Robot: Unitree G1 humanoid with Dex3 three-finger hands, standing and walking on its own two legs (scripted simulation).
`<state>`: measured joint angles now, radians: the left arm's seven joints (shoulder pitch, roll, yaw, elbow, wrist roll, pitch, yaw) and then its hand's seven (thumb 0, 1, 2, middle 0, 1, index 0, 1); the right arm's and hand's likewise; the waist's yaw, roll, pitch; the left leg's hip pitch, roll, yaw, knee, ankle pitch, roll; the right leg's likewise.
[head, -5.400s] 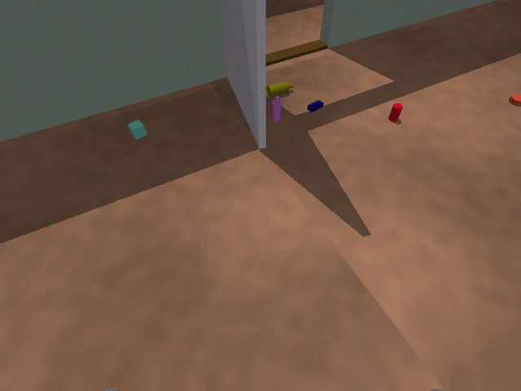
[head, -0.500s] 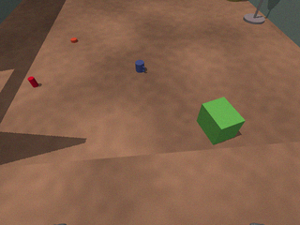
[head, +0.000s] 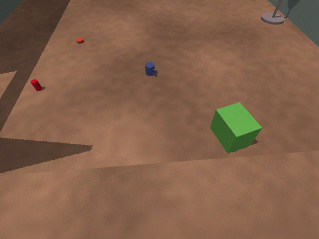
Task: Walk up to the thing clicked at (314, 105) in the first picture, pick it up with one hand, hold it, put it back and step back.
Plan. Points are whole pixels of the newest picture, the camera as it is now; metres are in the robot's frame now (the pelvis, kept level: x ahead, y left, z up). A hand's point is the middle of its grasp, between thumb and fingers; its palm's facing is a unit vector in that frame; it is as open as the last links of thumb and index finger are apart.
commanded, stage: stand
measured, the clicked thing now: out of the picture +1.08 +1.48 -0.77
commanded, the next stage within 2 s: walk up in 0.88 s
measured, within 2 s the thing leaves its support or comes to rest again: neither
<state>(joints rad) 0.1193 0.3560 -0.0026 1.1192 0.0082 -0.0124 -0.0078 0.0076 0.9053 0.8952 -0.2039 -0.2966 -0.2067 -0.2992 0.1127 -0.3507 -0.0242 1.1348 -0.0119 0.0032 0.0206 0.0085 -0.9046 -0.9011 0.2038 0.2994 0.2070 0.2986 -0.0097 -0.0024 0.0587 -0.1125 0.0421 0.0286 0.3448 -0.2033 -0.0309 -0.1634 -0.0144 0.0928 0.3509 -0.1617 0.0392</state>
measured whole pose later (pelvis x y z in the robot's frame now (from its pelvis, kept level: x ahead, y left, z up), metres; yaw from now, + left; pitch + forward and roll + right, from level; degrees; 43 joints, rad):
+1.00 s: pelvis +0.02 +0.00 +0.00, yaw -2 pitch -1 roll +0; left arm 0.18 0.38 0.05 1.06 0.03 -0.01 -0.06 0.01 0.90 0.90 -0.20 -0.30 -0.21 -0.30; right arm 0.17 -0.37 -0.08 1.05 -0.04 -0.03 0.06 0.01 -0.90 -0.90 0.21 0.30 0.21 0.30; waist 0.00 0.00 0.01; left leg -0.10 0.05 0.05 0.40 -0.32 0.02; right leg -0.28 -0.01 0.04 0.66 -0.43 -0.01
